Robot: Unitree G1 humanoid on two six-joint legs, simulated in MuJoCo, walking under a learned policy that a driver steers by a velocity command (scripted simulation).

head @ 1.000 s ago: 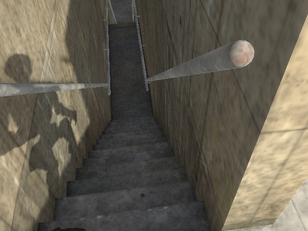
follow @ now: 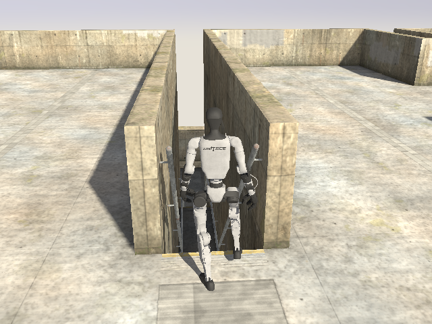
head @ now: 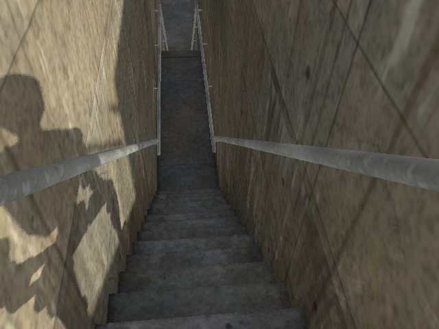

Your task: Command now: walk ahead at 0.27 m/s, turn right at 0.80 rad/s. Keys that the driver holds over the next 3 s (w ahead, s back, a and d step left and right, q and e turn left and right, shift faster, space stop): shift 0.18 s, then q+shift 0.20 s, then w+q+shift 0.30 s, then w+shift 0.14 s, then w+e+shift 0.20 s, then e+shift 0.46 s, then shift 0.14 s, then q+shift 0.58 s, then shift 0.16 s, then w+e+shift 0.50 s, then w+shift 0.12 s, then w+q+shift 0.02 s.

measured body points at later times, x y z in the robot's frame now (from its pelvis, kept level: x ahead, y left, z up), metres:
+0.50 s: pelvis +0.09 -0.01 -0.01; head +0.11 +0.00 +0.44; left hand +0.22 +0.26 -0.11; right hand +0.17 -0.25 -0.13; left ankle +0.07 +0.11 -0.68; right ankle +0.10 -0.12 -0.73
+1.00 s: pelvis +0.14 +0.09 -0.07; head +0.16 +0.13 +0.37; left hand +0.03 +0.33 -0.21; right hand +0.47 -0.07 -0.11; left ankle +0.13 +0.22 -0.63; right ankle +0.15 -0.05 -0.73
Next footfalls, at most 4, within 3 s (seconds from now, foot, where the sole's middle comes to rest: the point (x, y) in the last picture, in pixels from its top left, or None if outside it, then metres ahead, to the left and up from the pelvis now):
0.10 right None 0.14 -0.13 -0.77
0.64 left None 0.11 0.15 -0.77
0.92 right None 0.19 -0.04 -0.77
1.10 left None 0.18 0.27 -0.77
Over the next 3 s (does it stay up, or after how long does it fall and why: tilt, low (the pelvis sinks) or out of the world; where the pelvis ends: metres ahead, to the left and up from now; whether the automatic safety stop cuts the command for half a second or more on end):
stays up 0.03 0.06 0.00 its command is cut before an obstacle after 2.4 s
